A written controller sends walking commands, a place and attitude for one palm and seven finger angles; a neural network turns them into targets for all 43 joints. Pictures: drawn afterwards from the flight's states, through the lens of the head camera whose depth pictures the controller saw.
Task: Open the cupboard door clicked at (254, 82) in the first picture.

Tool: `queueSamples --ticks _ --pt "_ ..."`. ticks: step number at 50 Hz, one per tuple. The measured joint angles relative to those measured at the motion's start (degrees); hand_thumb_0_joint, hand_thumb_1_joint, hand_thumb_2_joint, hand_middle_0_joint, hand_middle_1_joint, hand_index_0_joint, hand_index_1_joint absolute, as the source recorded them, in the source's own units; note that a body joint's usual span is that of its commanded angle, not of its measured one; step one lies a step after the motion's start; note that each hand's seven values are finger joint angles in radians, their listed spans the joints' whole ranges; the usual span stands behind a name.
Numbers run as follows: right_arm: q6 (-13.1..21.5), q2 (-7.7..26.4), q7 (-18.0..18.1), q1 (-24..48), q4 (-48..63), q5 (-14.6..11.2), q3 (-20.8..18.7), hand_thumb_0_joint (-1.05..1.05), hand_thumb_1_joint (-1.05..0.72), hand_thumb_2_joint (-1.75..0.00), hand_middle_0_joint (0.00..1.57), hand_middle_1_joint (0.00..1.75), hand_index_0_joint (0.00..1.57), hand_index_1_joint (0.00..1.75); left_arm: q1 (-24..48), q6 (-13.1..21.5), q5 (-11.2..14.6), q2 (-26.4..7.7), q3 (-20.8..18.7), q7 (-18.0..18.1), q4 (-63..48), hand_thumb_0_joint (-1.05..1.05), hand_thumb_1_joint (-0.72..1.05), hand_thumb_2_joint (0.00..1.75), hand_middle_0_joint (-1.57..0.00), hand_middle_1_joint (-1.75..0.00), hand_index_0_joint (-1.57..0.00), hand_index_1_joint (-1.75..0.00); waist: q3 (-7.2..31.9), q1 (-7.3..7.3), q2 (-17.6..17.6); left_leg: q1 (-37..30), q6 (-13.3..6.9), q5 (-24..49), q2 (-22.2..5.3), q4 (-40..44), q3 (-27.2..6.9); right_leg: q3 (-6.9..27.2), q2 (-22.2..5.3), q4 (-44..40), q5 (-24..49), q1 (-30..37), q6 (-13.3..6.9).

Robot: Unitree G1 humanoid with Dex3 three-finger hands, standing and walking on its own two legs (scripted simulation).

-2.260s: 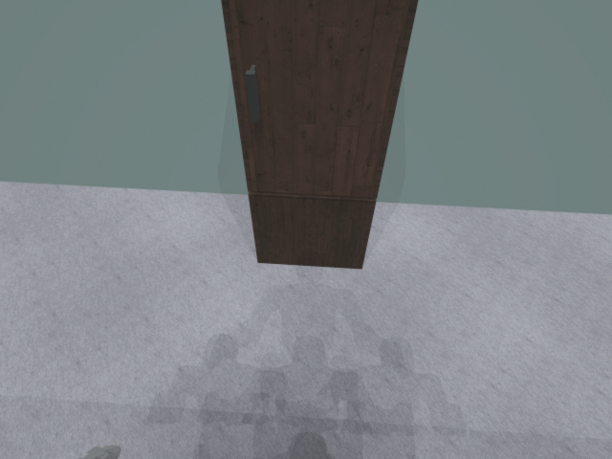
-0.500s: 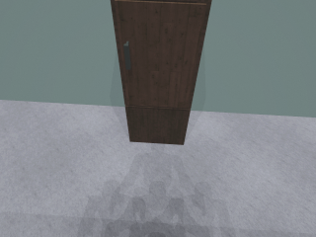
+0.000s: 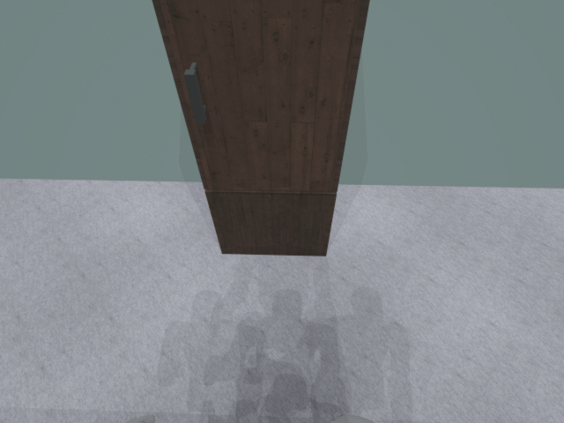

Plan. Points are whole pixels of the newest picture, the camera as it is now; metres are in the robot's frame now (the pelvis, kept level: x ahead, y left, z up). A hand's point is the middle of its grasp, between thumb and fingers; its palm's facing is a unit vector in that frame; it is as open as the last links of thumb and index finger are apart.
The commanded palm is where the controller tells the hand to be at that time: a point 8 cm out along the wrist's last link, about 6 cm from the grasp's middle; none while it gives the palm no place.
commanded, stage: take the last steps up to it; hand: left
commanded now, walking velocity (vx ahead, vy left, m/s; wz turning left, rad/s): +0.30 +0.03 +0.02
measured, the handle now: (197, 93) +0.79 +0.22 +0.03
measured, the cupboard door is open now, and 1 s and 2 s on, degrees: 0 0 0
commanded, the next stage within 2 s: come to a stop and stand still in 0.44 s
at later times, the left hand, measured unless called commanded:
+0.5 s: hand out of the picture +0.14 +0.22 -0.16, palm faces +0.07 -0.99 -0.14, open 7.4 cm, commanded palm none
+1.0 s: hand (166, 340) +0.28 +0.23 -0.16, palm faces +0.07 -0.98 -0.21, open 7.4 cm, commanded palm none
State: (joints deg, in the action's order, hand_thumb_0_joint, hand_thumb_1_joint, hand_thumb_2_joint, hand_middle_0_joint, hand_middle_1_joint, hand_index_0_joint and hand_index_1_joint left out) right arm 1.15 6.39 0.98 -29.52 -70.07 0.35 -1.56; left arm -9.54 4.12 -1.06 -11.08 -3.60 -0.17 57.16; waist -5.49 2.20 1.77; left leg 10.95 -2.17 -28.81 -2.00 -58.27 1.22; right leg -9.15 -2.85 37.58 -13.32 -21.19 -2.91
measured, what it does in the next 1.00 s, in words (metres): walks ahead: left foot, then right foot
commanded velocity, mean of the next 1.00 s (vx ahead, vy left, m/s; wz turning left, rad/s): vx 0.04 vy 0.02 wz -0.01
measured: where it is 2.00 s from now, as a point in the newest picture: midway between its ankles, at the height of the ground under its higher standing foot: outside the picture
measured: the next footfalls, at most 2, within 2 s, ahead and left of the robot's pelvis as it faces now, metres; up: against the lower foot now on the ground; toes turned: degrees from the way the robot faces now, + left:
left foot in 0.30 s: +0.20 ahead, +0.13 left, +0.00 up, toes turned +10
right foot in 0.70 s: +0.33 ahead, -0.09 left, +0.00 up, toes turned -6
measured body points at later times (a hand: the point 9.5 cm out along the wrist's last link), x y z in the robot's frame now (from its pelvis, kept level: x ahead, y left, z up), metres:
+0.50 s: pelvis +0.16 +0.05 +0.02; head +0.17 +0.07 +0.47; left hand +0.14 +0.27 -0.14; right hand +0.19 -0.18 -0.12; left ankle +0.16 +0.13 -0.72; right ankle +0.15 -0.08 -0.64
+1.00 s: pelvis +0.20 +0.05 +0.01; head +0.23 +0.05 +0.46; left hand +0.28 +0.28 -0.14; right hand +0.25 -0.19 -0.14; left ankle +0.16 +0.16 -0.69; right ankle +0.29 -0.09 -0.72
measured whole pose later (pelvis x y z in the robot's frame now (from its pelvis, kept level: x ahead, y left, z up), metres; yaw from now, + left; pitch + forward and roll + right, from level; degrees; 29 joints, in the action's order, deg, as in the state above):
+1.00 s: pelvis +0.20 +0.05 +0.01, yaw +1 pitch -1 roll +0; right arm -2.2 9.4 1.2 -11.2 -59.1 0.4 -3.8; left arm -7.7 -1.5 -2.2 -8.8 -3.2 2.1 56.7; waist -4.2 -0.3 -0.2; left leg 19.0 1.2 -27.4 -1.2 -48.2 2.6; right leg -6.0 -4.6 30.2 -7.1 -22.1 -0.1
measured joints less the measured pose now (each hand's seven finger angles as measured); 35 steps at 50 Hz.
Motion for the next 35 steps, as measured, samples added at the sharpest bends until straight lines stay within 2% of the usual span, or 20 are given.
queueSamples --ticks 2,4,7,9,14,15,16,18,20,23,26,29,33,35 --pt "-0.71 0.99 -0.32 2.82 1.15 0.46 -0.69 0.01 -0.91 -0.9 0.2 0.3 0.2 0.3 -0.84 -0.15 -0.04 0.51 0.18 0.61 0.33 0.01 0.92 0.9 -0.2 -0.3 -0.2 -0.3 1.02 -0.26 0.02 7.09 -0.23 3.52 -1.08 -9.21 0.95 -0.49 0.45 -1.89 -1.18 2.14 0.14" --pt "-0.81 1.99 -0.46 5.92 3.27 0.87 -1.28 0.01 -0.91 -0.9 0.2 0.3 0.2 0.3 -2.27 -0.5 -0.34 1.3 0.47 1.06 1.39 0.0 0.92 0.9 -0.2 -0.3 -0.19 -0.3 2.37 -0.16 -0.16 12.32 0.35 6.28 -2.5 -10.07 2.01 -0.7 0.83 -5.05 -0.49 4.46 0.57" --pt "-0.58 2.79 -0.72 10.16 6.96 0.97 -1.81 0.01 -0.91 -0.9 0.2 0.3 0.2 0.3 -4.88 -1.17 -0.67 2.07 0.59 1.41 3.25 0.0 0.93 0.9 -0.2 -0.3 -0.2 -0.3 4.46 -0.09 -0.75 16.3 1.58 9.01 -4.36 -2.43 3.41 -0.8 1.19 -9.17 0.09 7.53 0.86" --pt "-0.21 2.9 -1.07 12.63 8.97 0.91 -1.96 0.0 -0.92 -0.9 0.19 0.3 0.19 0.3 -6.52 -1.39 -0.79 2.11 0.75 1.0 4.24 0.0 0.93 0.9 -0.2 -0.3 -0.2 -0.3 5.38 -0.63 -1.23 16.71 2.04 10.49 -4.97 4.51 4.07 -0.71 1.31 -10.82 -0.09 9.21 1.21" --pt "1.08 2.86 -1.73 16.57 12.1 0.76 -1.74 0.0 -0.92 -0.9 0.19 0.3 0.19 0.3 -10.46 -1.94 -0.79 2.13 0.73 0.17 5.6 0.0 0.92 0.9 -0.2 -0.3 -0.2 -0.3 6.2 -2.82 -2.31 11.9 2.38 12.7 -4.27 19.27 5.77 -0.45 0.89 -9.6 -3.72 12.06 2.83" --pt "1.59 3.04 -1.69 16.73 12.63 0.76 -1.6 0.0 -0.92 -0.9 0.19 0.3 0.19 0.3 -11.39 -2.21 -0.71 2.24 0.71 0.06 5.72 0.0 0.92 0.9 -0.2 -0.3 -0.2 -0.3 6.37 -3.02 -2.11 9.96 2.18 12.64 -3.93 22.36 6.02 -0.44 0.79 -7.8 -5.35 12.0 3.18" --pt "2.13 2.84 -1.48 17.04 12.87 0.92 -1.51 0.0 -0.92 -0.9 0.19 0.3 0.19 0.3 -12.02 -2.6 -0.56 2.11 0.61 -0.07 5.86 0.0 0.92 0.9 -0.2 -0.3 -0.2 -0.3 6.27 -3.0 -2.63 9.58 1.04 14.58 -3.34 22.56 6.34 0.11 0.21 -4.72 -7.92 11.19 2.79" --pt "2.72 2.09 -0.98 17.11 13.21 1.23 -1.09 0.0 -0.92 -0.9 0.19 0.3 0.19 0.3 -12.23 -3.63 -0.59 1.83 0.46 -0.11 6.28 0.01 0.91 0.9 -0.2 -0.3 -0.2 -0.3 5.74 -3.03 -3.67 9.13 -0.57 13.29 -2.37 20.93 7.3 2.81 -0.01 7.23 -13.53 6.74 2.0" --pt "2.92 1.4 -0.1 16.21 13.03 0.98 -0.97 -0.01 -0.92 -0.9 0.19 0.3 0.2 0.3 -11.77 -3.95 -0.81 1.64 0.26 -0.27 6.47 0.01 0.91 0.9 -0.2 -0.3 -0.2 -0.3 5.38 -2.91 -4.09 7.13 -1.16 12.48 -1.37 22.94 7.95 4.44 0.0 19.3 -12.39 1.2 1.6" --pt "3.25 1.63 0.82 14.35 11.62 0.68 -0.95 -0.01 -0.95 -0.9 0.2 0.3 0.2 0.3 -10.6 -3.52 -0.92 1.53 0.02 -0.52 5.95 0.01 0.91 0.9 -0.2 -0.3 -0.19 -0.3 4.9 -3.02 -4.58 2.81 -1.18 14.16 0.37 29.35 8.91 5.19 -1.08 25.45 -6.52 -4.71 2.42" --pt "3.22 1.58 0.95 12.2 9.57 0.56 -0.35 -0.01 -0.95 -0.9 0.2 0.3 0.2 0.3 -9.14 -3.45 -0.74 1.7 0.09 -0.37 5.08 0.01 0.91 0.9 -0.2 -0.3 -0.19 -0.3 4.42 -3.13 -4.32 -0.99 -1.38 15.31 1.35 34.48 9.38 5.15 -1.86 23.16 -3.8 -7.66 3.43" --pt "2.73 1.02 0.97 10.24 7.69 0.61 0.02 -0.01 -0.94 -0.9 0.2 0.3 0.2 0.3 -7.31 -3.75 -0.6 2.03 0.33 -0.19 4.52 0.0 0.91 0.9 -0.2 -0.3 -0.19 -0.3 3.68 -2.53 -3.74 -3.7 -0.99 15.04 1.74 36.79 9.39 4.77 -2.28 16.22 -2.68 -7.81 3.79" --pt "1.37 -0.22 1.2 8.74 5.32 0.69 0.51 0.0 -0.93 -0.9 0.2 0.3 0.2 0.3 -4.74 -4.1 -0.38 1.51 0.65 0.87 4.45 0.01 0.93 0.9 -0.2 -0.3 -0.19 -0.3 1.94 -1.27 -3.09 -5.42 0.22 12.18 1.5 34.64 8.96 4.58 -1.62 2.02 0.57 -3.27 3.74" --pt "0.63 -0.9 1.24 7.98 4.28 0.38 0.55 0.0 -0.92 -0.9 0.2 0.3 0.2 0.3 -4.2 -3.64 -0.33 1.06 0.96 1.08 4.04 0.01 0.93 0.9 -0.2 -0.3 -0.19 -0.3 1.63 -1.09 -3.43 -5.27 1.07 9.38 1.64 31.2 8.96 4.69 -1.63 -5.42 7.25 0.59 3.49"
